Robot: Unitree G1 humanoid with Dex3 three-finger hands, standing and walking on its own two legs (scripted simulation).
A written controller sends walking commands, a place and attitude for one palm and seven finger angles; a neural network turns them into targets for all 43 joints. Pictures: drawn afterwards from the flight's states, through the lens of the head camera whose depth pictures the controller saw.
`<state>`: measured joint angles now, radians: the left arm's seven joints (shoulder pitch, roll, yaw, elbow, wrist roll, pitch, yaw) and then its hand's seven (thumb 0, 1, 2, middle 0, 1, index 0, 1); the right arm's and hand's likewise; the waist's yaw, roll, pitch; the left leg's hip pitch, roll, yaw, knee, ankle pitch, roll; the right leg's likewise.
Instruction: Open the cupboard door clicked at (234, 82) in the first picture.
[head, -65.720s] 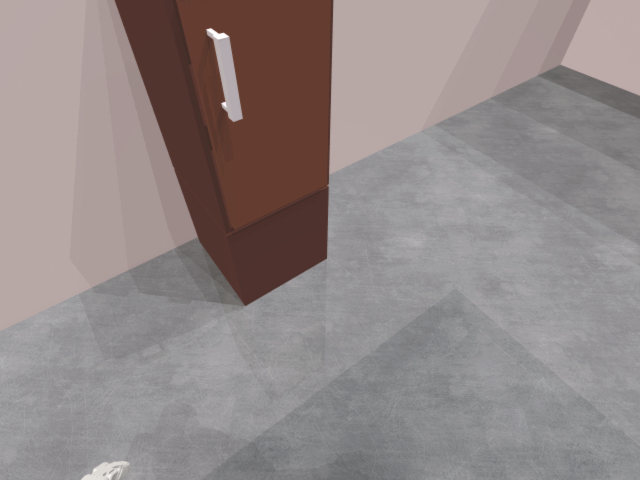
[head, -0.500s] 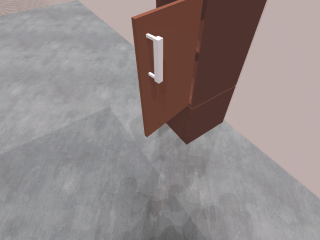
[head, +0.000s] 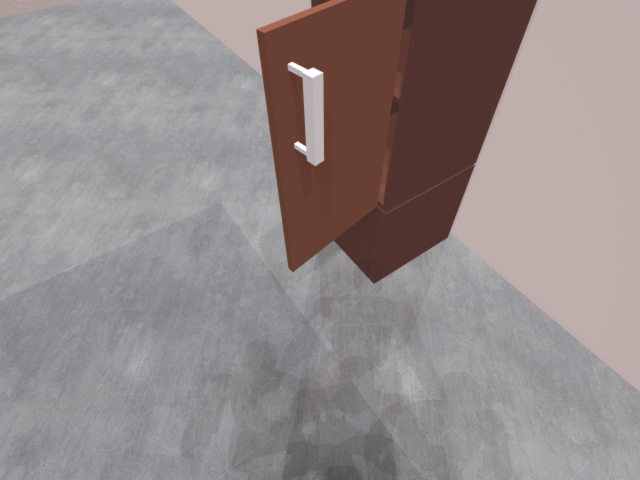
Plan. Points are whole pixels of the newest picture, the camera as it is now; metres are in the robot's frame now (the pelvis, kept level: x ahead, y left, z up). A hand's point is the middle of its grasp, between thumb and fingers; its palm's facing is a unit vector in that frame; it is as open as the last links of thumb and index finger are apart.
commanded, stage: look to check the result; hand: left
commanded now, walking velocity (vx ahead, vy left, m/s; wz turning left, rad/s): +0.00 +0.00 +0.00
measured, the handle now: (305, 115) +0.65 +0.06 +0.10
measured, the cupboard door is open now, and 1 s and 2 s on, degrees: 100 100 100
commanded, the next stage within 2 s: stand and wait in 0.30 s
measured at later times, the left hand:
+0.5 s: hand out of the picture +0.12 +0.23 -0.15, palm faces -0.03 -0.94 -0.34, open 7.4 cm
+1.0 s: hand out of the picture +0.12 +0.23 -0.15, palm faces -0.04 -0.94 -0.33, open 7.4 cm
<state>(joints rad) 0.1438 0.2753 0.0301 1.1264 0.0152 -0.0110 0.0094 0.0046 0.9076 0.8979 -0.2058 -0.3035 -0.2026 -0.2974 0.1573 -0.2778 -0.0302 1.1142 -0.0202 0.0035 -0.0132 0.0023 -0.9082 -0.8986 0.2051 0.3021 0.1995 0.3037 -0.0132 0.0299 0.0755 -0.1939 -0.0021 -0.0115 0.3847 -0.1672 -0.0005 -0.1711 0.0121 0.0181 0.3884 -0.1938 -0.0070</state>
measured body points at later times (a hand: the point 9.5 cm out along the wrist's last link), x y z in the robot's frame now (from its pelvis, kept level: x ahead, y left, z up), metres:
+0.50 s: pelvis +0.03 -0.01 +0.00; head +0.05 -0.02 +0.45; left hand +0.12 +0.28 -0.13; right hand +0.11 -0.30 -0.14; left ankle +0.03 +0.12 -0.74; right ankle +0.01 -0.12 -0.74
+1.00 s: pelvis +0.04 -0.01 +0.00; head +0.06 -0.02 +0.45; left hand +0.12 +0.28 -0.13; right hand +0.10 -0.30 -0.14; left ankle +0.03 +0.12 -0.74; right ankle +0.01 -0.12 -0.74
